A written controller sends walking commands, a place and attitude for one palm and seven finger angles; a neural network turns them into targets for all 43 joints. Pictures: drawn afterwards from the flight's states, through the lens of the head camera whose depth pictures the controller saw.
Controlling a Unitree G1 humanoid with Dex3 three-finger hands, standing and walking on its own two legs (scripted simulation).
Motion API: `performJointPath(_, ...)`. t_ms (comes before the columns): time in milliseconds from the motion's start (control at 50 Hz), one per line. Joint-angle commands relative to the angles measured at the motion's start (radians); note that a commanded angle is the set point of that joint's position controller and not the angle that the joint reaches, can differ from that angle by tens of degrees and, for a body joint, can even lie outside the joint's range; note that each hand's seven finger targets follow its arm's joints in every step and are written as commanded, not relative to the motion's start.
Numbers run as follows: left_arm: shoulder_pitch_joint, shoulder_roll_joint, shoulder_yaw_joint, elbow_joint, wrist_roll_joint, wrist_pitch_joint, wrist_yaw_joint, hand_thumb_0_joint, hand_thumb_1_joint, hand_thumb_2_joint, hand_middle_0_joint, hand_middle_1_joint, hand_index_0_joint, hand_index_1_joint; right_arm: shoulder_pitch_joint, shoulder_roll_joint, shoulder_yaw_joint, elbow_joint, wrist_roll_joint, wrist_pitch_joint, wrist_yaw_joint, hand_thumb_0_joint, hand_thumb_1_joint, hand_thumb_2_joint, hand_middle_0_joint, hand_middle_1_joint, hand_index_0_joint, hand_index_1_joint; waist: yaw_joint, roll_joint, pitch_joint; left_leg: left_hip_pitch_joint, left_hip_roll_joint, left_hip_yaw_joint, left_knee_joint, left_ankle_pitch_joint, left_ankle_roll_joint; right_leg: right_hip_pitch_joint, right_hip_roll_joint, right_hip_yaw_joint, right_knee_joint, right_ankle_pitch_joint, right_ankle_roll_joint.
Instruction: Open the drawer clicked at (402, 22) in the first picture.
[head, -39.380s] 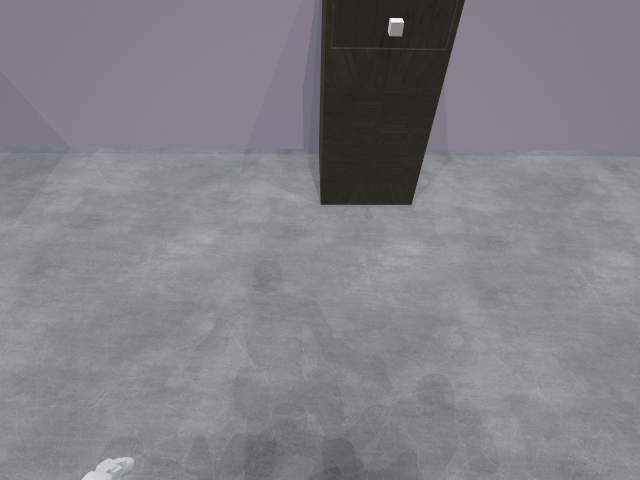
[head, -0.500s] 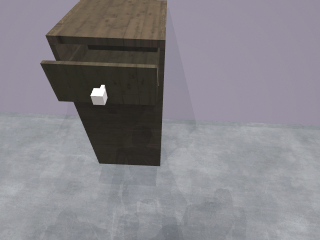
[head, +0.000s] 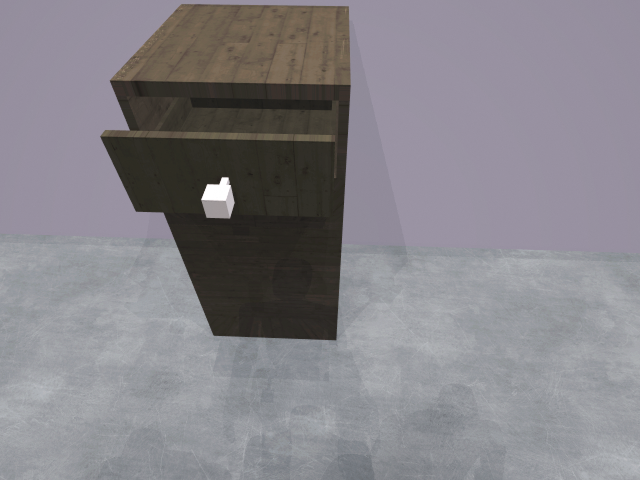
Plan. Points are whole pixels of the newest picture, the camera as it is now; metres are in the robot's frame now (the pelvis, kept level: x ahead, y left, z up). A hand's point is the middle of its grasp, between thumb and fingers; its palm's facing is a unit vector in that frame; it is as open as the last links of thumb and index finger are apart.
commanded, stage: look again from close up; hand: left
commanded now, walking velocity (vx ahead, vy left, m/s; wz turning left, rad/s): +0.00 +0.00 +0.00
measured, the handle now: (221, 194) +0.55 +0.20 +0.04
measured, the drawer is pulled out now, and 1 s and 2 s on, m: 0.13 0.13 0.13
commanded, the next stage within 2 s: raise the hand with hooked fingers in 0.26 s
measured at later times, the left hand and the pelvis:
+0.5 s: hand out of the picture +0.14 +0.20 -0.09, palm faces -0.05 -0.86 -0.51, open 7.4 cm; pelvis +0.02 +0.00 +0.00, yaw -1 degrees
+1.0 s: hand (158, 403) +0.21 +0.21 +0.01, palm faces +0.17 -0.04 -0.98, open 9.9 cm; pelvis +0.00 -0.06 -0.04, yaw +1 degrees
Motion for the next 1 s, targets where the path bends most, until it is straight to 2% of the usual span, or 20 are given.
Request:
performJointPath(0,0.067,0.076,0.016,-0.030,-0.001,-0.010,0.008,0.000,0.900,0.900,-0.200,-0.300,-0.200,-0.300,0.043,-0.090,-0.007,-0.041,0.010,-0.034,-0.007,0.000,-0.900,-0.900,0.200,0.300,0.200,0.300,0.013,-0.052,0.097,-0.050,0.111,-0.134,-0.194,0.072,0.023,0.008,-0.048,0.053,-0.079,0.077,-0.049)
performJointPath(320,0.035,0.116,0.023,-0.028,-0.004,-0.001,0.007,0.000,0.900,0.900,-0.200,-0.300,-0.200,-0.300,0.002,-0.114,-0.003,0.002,0.013,-0.032,-0.014,0.000,-0.900,-0.900,0.200,0.300,0.200,0.300,0.013,-0.007,0.040,0.077,0.106,-0.084,-0.162,0.259,0.015,0.056,-0.069,0.056,-0.099,0.199,-0.036)
performJointPath(340,0.074,0.145,0.021,-0.004,0.006,-0.009,0.047,0.000,0.900,0.900,-0.200,-0.300,-0.200,-0.300,-0.069,-0.155,-0.010,-0.068,0.027,-0.030,-0.008,0.000,-0.900,-0.900,0.200,0.300,0.200,0.300,0.034,-0.129,0.082,0.015,0.128,-0.078,0.012,0.401,-0.015,0.026,-0.104,0.102,-0.116,0.459,-0.025)
performJointPath(360,-0.724,0.522,0.073,-1.533,0.195,-0.168,0.072,0.000,0.877,0.890,-0.202,-0.315,-0.202,-0.315,-0.059,-0.308,-0.026,-0.392,0.064,-0.173,-0.040,0.000,-0.900,-0.900,0.200,0.300,0.200,0.300,-0.054,0.199,-0.432,0.323,0.027,-0.073,-0.102,0.542,0.008,0.044,0.019,0.080,0.013,0.432,-0.061)
performJointPath(380,-0.212,0.404,0.062,-1.250,0.214,-0.081,0.140,0.000,0.853,0.880,-0.203,-0.330,-0.203,-0.330,-0.135,-0.209,-0.009,-0.348,0.049,-0.287,-0.080,0.000,-0.900,-0.900,0.200,0.300,0.200,0.300,0.031,0.358,-0.360,0.424,0.088,-0.077,-0.137,0.700,-0.028,-0.083,0.023,-0.019,0.104,0.098,-0.067)
performJointPath(400,-0.144,0.298,0.028,-1.172,0.157,-0.005,0.186,0.000,0.830,0.870,-0.205,-0.345,-0.205,-0.345,-0.130,-0.194,-0.032,-0.267,0.057,-0.314,-0.087,0.000,-0.900,-0.900,0.200,0.300,0.200,0.300,0.013,0.259,-0.279,0.282,0.086,-0.070,-0.142,0.585,-0.065,-0.110,0.024,-0.043,0.126,-0.017,-0.047)
performJointPath(420,0.131,0.065,-0.104,-1.006,0.179,0.091,0.191,0.000,0.807,0.860,-0.207,-0.360,-0.207,-0.360,-0.130,-0.147,-0.023,-0.271,0.074,-0.314,-0.089,0.000,-0.900,-0.900,0.200,0.300,0.200,0.300,-0.004,0.170,-0.150,0.180,0.086,-0.081,-0.171,0.458,-0.047,-0.166,0.030,-0.047,0.121,-0.069,-0.035)
performJointPath(440,-0.052,0.101,-0.128,-1.243,0.218,0.076,0.198,0.000,0.783,0.850,-0.208,-0.375,-0.208,-0.375,-0.178,-0.178,-0.023,-0.370,0.064,-0.324,-0.069,0.000,-0.900,-0.900,0.200,0.300,0.200,0.300,0.002,0.151,-0.054,0.094,0.065,-0.087,-0.140,0.318,-0.039,-0.158,0.013,-0.036,0.073,-0.014,-0.040)
performJointPath(460,-0.027,0.194,-0.071,-1.238,0.320,0.066,0.227,0.000,0.760,0.840,-0.210,-0.390,-0.210,-0.390,-0.192,-0.217,-0.034,-0.385,0.044,-0.319,-0.066,0.000,-0.900,-0.900,0.200,0.300,0.200,0.300,-0.010,0.110,-0.086,0.048,0.054,-0.084,-0.097,0.211,-0.031,-0.168,0.023,-0.031,0.031,0.022,-0.051)
performJointPath(480,0.022,0.208,-0.084,-1.231,0.414,0.061,0.252,0.000,0.737,0.830,-0.212,-0.405,-0.212,-0.405,-0.206,-0.221,-0.031,-0.427,0.029,-0.308,-0.058,0.000,-0.900,-0.900,0.200,0.300,0.200,0.300,-0.009,0.084,-0.046,-0.019,0.026,-0.081,-0.060,0.150,-0.024,-0.193,0.029,-0.025,0.021,0.035,-0.061)
performJointPath(500,0.139,0.241,-0.038,-1.193,0.495,0.078,0.271,0.000,0.713,0.820,-0.213,-0.420,-0.213,-0.420,-0.222,-0.227,-0.042,-0.470,0.017,-0.284,-0.047,0.000,-0.900,-0.900,0.200,0.300,0.200,0.300,0.026,0.025,-0.068,-0.050,0.010,-0.084,-0.031,0.185,-0.015,-0.181,0.039,-0.003,0.019,0.045,-0.070)
performJointPath(540,0.310,0.197,-0.056,-1.099,0.665,0.093,0.299,0.000,0.667,0.800,-0.217,-0.450,-0.217,-0.450,-0.253,-0.220,-0.061,-0.533,-0.006,-0.211,-0.018,0.000,-0.900,-0.900,0.200,0.300,0.200,0.300,0.072,-0.211,-0.047,-0.135,0.012,-0.060,0.011,0.175,-0.024,-0.232,0.060,-0.018,0.051,-0.026,-0.067)
performJointPath(580,0.451,0.157,-0.068,-1.018,0.803,0.089,0.305,0.000,0.620,0.780,-0.220,-0.480,-0.220,-0.480,-0.298,-0.218,-0.075,-0.579,-0.018,-0.118,0.014,0.000,-0.900,-0.900,0.200,0.300,0.200,0.300,0.111,-0.314,0.007,-0.220,0.002,-0.028,0.034,0.111,-0.029,-0.255,0.062,0.016,0.053,-0.037,-0.073)
performJointPath(640,0.413,0.247,-0.005,-1.138,0.937,0.016,0.317,0.000,0.550,0.750,-0.225,-0.525,-0.225,-0.525,-0.359,-0.207,-0.067,-0.652,-0.011,-0.033,0.053,0.000,-0.900,-0.900,0.200,0.300,0.200,0.300,0.167,-0.242,-0.097,-0.244,-0.023,0.000,0.070,0.140,-0.029,-0.176,0.045,0.094,0.104,0.112,-0.085)
performJointPath(720,0.189,0.414,0.128,-1.345,1.050,-0.036,0.396,0.000,0.457,0.710,-0.232,-0.585,-0.232,-0.585,-0.358,-0.194,-0.061,-0.689,-0.044,0.011,0.052,0.000,-0.900,-0.900,0.200,0.300,0.200,0.300,0.151,-0.048,-0.229,-0.218,-0.052,0.001,0.138,0.104,-0.012,-0.194,0.038,0.169,0.137,0.131,-0.078)
performJointPath(780,-0.069,0.483,0.177,-1.499,1.063,-0.095,0.459,0.000,0.387,0.680,-0.237,-0.630,-0.237,-0.630,-0.347,-0.177,-0.061,-0.687,-0.066,0.027,0.028,0.000,-0.900,-0.900,0.200,0.300,0.200,0.300,0.097,0.071,-0.343,-0.098,-0.061,-0.015,0.243,0.124,-0.001,-0.295,0.023,0.219,0.151,0.113,-0.081)
performJointPath(800,-0.180,0.507,0.181,-1.565,1.055,-0.120,0.475,0.000,0.363,0.670,-0.238,-0.645,-0.238,-0.645,-0.336,-0.173,-0.060,-0.679,-0.075,0.025,0.019,0.000,-0.900,-0.900,0.200,0.300,0.200,0.300,0.065,0.051,-0.353,-0.087,-0.062,-0.028,0.285,0.112,0.005,-0.341,0.020,0.233,0.146,0.075,-0.075)
performJointPath(860,-0.197,0.481,0.154,-1.535,0.997,-0.180,0.479,0.000,0.293,0.640,-0.243,-0.690,-0.243,-0.690,-0.318,-0.181,-0.065,-0.663,-0.068,0.004,0.005,0.000,-0.900,-0.900,0.200,0.300,0.200,0.300,0.020,0.069,-0.293,-0.077,-0.060,-0.041,0.339,0.055,0.009,-0.422,0.016,0.240,0.118,-0.001,-0.073)
performJointPath(920,-0.194,0.476,0.150,-1.436,0.986,-0.171,0.456,0.000,0.223,0.610,-0.248,-0.735,-0.248,-0.735,-0.333,-0.186,-0.061,-0.654,-0.072,0.011,0.013,0.000,-0.900,-0.900,0.200,0.300,0.200,0.300,0.012,0.000,-0.252,-0.145,-0.056,-0.052,0.328,0.046,0.011,-0.387,0.018,0.219,0.116,0.037,-0.063)
performJointPath(980,-0.109,0.471,0.146,-1.294,0.966,-0.040,0.392,0.000,0.153,0.580,-0.253,-0.780,-0.253,-0.780,-0.360,-0.183,-0.051,-0.656,-0.040,0.038,0.008,0.000,-0.900,-0.900,0.200,0.300,0.200,0.300,0.060,-0.048,-0.241,-0.222,-0.048,-0.036,0.229,0.063,0.005,-0.221,0.015,0.176,0.100,0.159,-0.040)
